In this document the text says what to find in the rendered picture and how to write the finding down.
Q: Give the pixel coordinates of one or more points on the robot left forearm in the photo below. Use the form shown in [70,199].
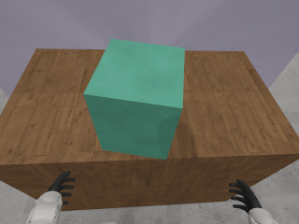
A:
[47,209]

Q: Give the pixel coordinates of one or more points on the robot right forearm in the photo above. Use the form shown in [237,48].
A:
[260,216]

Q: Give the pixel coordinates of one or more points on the robot right hand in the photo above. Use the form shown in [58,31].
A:
[250,200]

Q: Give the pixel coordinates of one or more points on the pedestal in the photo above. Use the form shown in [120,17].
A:
[230,128]

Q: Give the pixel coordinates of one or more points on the robot left hand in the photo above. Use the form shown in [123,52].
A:
[57,185]

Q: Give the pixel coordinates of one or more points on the carton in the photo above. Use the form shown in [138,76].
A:
[135,97]

